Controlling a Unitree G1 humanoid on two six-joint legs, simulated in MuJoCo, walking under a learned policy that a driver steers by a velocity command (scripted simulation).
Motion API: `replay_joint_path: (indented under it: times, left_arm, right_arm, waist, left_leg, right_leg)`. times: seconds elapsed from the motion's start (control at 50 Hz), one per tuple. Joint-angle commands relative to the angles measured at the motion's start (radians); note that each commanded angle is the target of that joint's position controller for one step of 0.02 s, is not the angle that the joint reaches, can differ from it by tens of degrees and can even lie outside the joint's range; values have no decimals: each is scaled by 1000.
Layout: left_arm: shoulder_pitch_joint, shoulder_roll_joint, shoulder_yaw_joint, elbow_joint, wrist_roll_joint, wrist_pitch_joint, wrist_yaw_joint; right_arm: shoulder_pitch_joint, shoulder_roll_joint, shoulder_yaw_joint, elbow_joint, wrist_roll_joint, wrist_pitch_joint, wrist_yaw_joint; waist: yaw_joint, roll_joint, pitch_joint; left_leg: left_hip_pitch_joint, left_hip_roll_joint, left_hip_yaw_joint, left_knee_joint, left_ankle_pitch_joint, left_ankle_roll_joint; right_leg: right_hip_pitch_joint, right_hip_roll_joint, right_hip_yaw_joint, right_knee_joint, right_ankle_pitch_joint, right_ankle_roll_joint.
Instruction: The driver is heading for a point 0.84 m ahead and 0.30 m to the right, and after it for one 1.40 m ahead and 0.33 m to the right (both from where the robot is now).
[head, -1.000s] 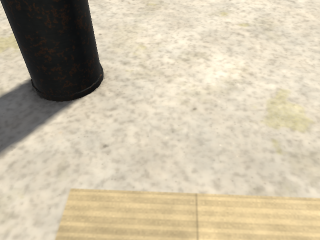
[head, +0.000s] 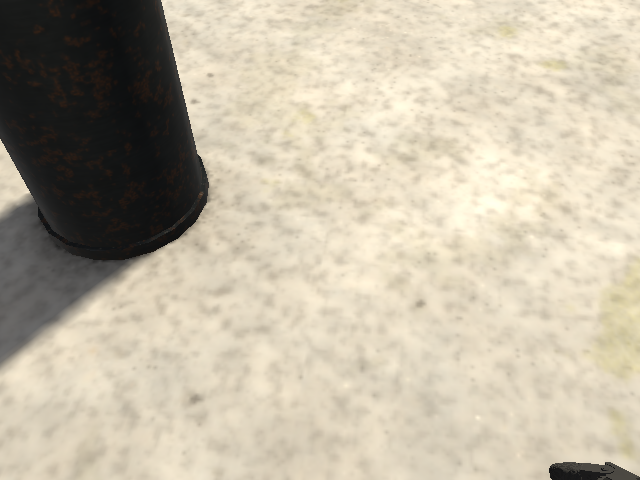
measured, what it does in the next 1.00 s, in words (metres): walks ahead, turning right: left foot, then right foot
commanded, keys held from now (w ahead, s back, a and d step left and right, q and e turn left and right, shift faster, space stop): w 0.10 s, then w+e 0.90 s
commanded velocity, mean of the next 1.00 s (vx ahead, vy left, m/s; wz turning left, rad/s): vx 0.50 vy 0.00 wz -0.40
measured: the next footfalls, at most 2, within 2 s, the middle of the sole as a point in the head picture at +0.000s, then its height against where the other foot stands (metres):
left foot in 0.12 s outside the picture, level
right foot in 0.68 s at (432, 472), level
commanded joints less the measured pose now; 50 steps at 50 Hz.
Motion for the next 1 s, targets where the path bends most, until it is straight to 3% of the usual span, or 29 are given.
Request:
replay_joint_path:
  times: [0.02,0.08,0.1,0.12,0.14,0.16,0.18,0.2,0.22,0.24,0.26,0.3,0.34,0.38,0.46,0.56,0.62,0.64,0.66,0.68,0.7,0.72,0.74,0.76,0.78,0.8,0.86,0.92,1.0]
  left_arm:
    - [38,180,43,-28,-4,4,7]
    - [21,201,50,-18,-5,19,14]
    - [-2,205,50,-20,-5,24,16]
    - [3,174,37,-25,2,26,17]
    - [44,95,7,-55,34,16,15]
    - [138,21,-16,-53,8,-5,7]
    - [42,143,16,-47,-24,-15,5]
    - [-51,168,26,-81,-34,-18,5]
    - [-87,152,24,-86,-22,-13,9]
    - [-87,138,29,-87,-11,-4,10]
    - [-56,123,31,-78,-12,9,9]
    - [-28,87,30,-67,-15,31,11]
    - [-61,75,30,-81,-10,44,16]
    - [-106,68,31,-99,-5,44,14]
    - [-230,42,20,-138,1,33,-13]
    - [-354,40,16,-213,-1,33,-42]
    - [-302,79,37,-231,0,41,-49]
    - [-214,109,55,-216,-3,45,-47]
    - [-60,158,85,-179,-5,47,-38]
    - [95,245,119,-142,-5,57,-17]
    - [47,342,125,-156,-10,44,-12]
    - [80,266,103,-183,-2,28,-18]
    - [41,207,87,-175,3,15,-19]
    - [-24,173,76,-182,-5,10,-19]
    - [-92,144,66,-196,-3,10,-17]
    - [-127,120,56,-213,7,10,-13]
    - [-122,142,60,-210,6,4,2]
    - [-76,170,67,-189,0,9,21]
    - [-19,176,69,-164,-7,22,30]
  right_arm:
    - [-140,-67,-16,-108,6,-25,18]
    - [-81,-99,-30,-105,3,-30,25]
    - [21,-124,-46,-78,-1,-32,21]
    - [180,-177,-71,-36,-7,-33,10]
    - [354,-273,-94,-18,-23,-29,-2]
    - [376,-274,-92,-6,-22,-26,4]
    - [359,-178,-71,-13,-16,-25,-1]
    - [286,-150,-59,-16,-11,-25,-6]
    - [220,-122,-49,-19,-14,-26,-5]
    - [176,-100,-45,-18,-18,-32,-4]
    - [153,-87,-43,-13,-25,-41,-4]
    - [139,-88,-48,5,-27,-55,-6]
    - [145,-106,-57,26,-30,-61,-11]
    - [159,-117,-62,44,-31,-57,-20]
    - [177,-146,-70,65,-23,-43,-36]
    - [235,-182,-86,105,0,-10,-42]
    - [205,-222,-98,101,13,10,-49]
    - [191,-233,-101,97,18,17,-51]
    - [170,-230,-98,93,24,22,-52]
    - [182,-187,-80,76,2,14,-54]
    - [270,-35,-34,20,-36,-13,-41]
    - [180,-113,-40,7,1,-54,-25]
    - [95,-156,-51,-21,35,-72,-18]
    - [83,-150,-47,-20,20,-81,-23]
    - [80,-155,-53,-11,-10,-80,-31]
    - [98,-162,-61,-9,-20,-69,-32]
    - [107,-131,-56,-15,-30,-37,-32]
    - [-2,-96,-41,-47,-33,-28,-34]
    - [-134,-80,-31,-78,-16,-38,-17]
  waist:
    - [11,-106,54]
    - [-38,-138,11]
    - [-100,-138,-50]
    - [-169,-116,-162]
    - [-203,54,-342]
    - [-162,264,-449]
    - [-205,123,-346]
    - [-188,71,-205]
    - [-152,5,-132]
    - [-119,16,-82]
    - [-90,42,-69]
    - [-67,36,-43]
    - [-65,16,-10]
    - [-75,6,7]
    - [-120,-7,39]
    - [-158,-14,80]
    - [-100,33,15]
    - [-47,44,-37]
    - [42,23,-115]
    - [100,-81,-201]
    - [-41,-326,-269]
    - [37,-223,-385]
    - [41,-171,-245]
    - [-6,-86,-159]
    - [-47,-56,-108]
    - [-79,-68,-91]
    - [-103,-77,-65]
    - [-69,-93,-29]
    - [-11,-137,-20]
  left_leg:
    - [-13,-27,17,-85,-30,25]
    - [101,-68,43,-134,-158,70]
    - [246,-102,76,-168,-158,95]
    - [512,-82,55,-154,-125,132]
    - [882,164,-220,-92,-62,222]
    - [1094,317,-650,-253,-306,337]
    - [1019,286,-602,-306,-415,285]
    - [874,258,-443,-325,-363,244]
    - [735,218,-334,-357,-272,226]
    - [637,181,-252,-394,-222,215]
    - [574,156,-191,-430,-197,205]
    - [514,144,-97,-474,-106,208]
    - [507,142,-19,-491,-14,208]
    - [536,135,44,-497,25,203]
    - [578,123,150,-510,14,175]
    - [743,182,198,-449,90,160]
    - [786,183,240,-285,499,128]
    - [776,170,254,-154,627,115]
    - [698,131,280,53,615,84]
    - [446,79,279,362,284,36]
    - [4,-139,162,699,-661,-23]
    - [-109,-144,-61,802,-682,-7]
    - [-184,-94,-62,774,-578,16]
    - [-144,-46,-57,679,-484,28]
    - [-75,-16,-52,592,-433,21]
    - [-9,3,-58,549,-397,13]
    - [38,-2,-29,435,-346,-32]
    - [37,-35,-10,221,-175,-62]
    - [125,-98,-4,-34,2,-62]
  right_leg:
    - [26,-309,146,-20,258,-151]
    - [89,-326,152,85,461,-121]
    - [78,-294,120,208,624,-102]
    - [-30,-240,90,412,636,-71]
    - [-316,-150,50,774,277,-26]
    - [-641,-4,131,1025,-342,13]
    - [-743,-59,214,1114,-311,5]
    - [-775,-105,183,1104,-208,1]
    - [-735,-148,166,1061,-124,10]
    - [-693,-177,169,1006,-66,19]
    - [-635,-196,173,985,-28,27]
    - [-613,-195,167,971,9,42]
    - [-663,-195,179,924,68,55]
    - [-708,-191,183,830,154,63]
    - [-684,-182,107,588,314,53]
    - [-730,-170,40,451,224,8]
    - [-581,-92,-44,432,74,-48]
    - [-464,-49,-69,423,36,-75]
    - [-239,-4,-75,347,93,-112]
    - [69,-100,116,319,116,-168]
    - [353,-343,693,218,-25,-351]
    - [407,-402,893,80,-133,-389]
    - [320,-377,745,64,-69,-334]
    - [169,-330,613,71,30,-291]
    - [33,-290,522,64,135,-262]
    - [-49,-260,468,42,215,-252]
    - [-167,-228,387,12,365,-258]
    - [-221,-175,318,14,365,-219]
    - [-232,-147,326,43,237,-169]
